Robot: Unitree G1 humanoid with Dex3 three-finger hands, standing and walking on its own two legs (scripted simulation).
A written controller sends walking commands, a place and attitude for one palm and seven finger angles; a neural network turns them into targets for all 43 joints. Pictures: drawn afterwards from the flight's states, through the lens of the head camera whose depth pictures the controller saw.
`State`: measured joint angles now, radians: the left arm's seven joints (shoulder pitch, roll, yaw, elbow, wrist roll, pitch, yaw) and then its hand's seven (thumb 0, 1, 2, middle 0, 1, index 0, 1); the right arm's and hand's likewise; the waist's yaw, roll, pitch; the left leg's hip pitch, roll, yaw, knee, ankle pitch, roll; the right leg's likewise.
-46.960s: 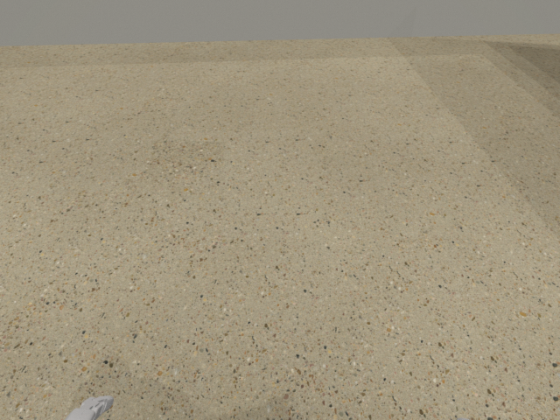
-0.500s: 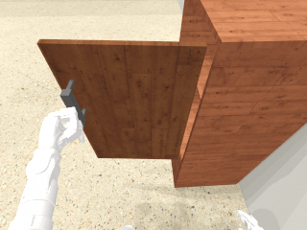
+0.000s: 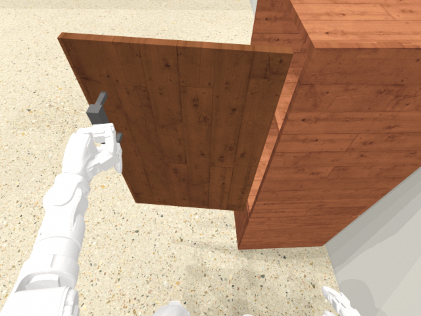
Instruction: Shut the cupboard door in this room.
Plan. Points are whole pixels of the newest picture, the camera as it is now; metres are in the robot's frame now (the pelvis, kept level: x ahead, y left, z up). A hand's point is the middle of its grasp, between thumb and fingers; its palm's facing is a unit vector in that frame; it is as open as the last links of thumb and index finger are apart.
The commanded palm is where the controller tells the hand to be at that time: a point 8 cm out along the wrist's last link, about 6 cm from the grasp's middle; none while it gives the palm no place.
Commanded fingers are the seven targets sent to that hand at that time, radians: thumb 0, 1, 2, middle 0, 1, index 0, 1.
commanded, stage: push the door shut along its arc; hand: left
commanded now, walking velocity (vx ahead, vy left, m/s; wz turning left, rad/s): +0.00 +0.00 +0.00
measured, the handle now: (108, 125) +0.47 +0.22 +0.08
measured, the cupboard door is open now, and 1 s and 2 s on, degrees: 83 64 52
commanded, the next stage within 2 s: pull the fist back off the door in 1.58 s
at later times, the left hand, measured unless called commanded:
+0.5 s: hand (126, 129) +0.45 +0.18 +0.08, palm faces -0.18 -0.98 -0.02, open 3.1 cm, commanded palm +0.45 +0.22 +0.08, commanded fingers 0.00 0.90 0.90 -1.30 -1.50 -1.30 -1.50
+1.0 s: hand (154, 110) +0.51 +0.13 +0.08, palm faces -0.33 -0.94 -0.02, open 3.1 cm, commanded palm +0.52 +0.18 +0.08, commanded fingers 0.00 0.90 0.90 -1.30 -1.50 -1.30 -1.50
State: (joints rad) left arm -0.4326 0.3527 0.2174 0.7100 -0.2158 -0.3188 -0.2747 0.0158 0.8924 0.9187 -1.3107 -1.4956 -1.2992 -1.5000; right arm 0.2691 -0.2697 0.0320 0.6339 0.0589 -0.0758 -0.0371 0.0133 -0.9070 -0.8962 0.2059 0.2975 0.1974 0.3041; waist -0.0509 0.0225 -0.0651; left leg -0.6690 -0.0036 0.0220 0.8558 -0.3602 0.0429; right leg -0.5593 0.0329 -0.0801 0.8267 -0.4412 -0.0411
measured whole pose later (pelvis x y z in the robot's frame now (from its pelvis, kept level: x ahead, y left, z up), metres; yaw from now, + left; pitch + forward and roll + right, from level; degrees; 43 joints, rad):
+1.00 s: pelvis +0.00 +0.01 -0.02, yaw -1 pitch +20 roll -3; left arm -1.02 0.50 0.24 1.21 -0.13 -0.30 -0.46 0.01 0.91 0.90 -1.30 -1.50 -1.30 -1.50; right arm 0.37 -0.29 0.03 0.68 0.03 -0.04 -0.01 0.01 -0.91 -0.90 0.21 0.30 0.20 0.30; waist -0.18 0.04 -0.09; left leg -0.93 0.01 0.02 0.98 -0.39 0.06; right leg -0.81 0.04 -0.08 0.93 -0.46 -0.03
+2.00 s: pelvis +0.00 +0.00 -0.04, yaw -3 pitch +25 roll -4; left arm -1.16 0.42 0.33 1.25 0.06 -0.30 0.10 0.00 0.87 0.91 -1.29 -1.50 -1.29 -1.50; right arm 0.46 -0.23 0.03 0.67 -0.06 -0.03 0.10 0.01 -0.91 -0.90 0.21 0.30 0.20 0.30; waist -0.24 0.08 -0.13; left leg -1.09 0.04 0.01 1.08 -0.43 0.04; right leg -0.97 0.07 -0.09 1.02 -0.49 -0.05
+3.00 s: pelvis +0.02 -0.02 +0.01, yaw -2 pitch +9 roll +0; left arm -0.40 0.24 0.21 0.65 -0.18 -0.29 -0.07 0.01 0.90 0.90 -1.30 -1.50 -1.30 -1.50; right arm 0.40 -0.26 0.00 0.63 0.06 0.05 0.02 0.01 -0.91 -0.90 0.20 0.30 0.20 0.30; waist -0.06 0.05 -0.12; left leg -0.58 0.02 0.06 0.78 -0.36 0.02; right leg -0.50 0.06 -0.03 0.77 -0.43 -0.06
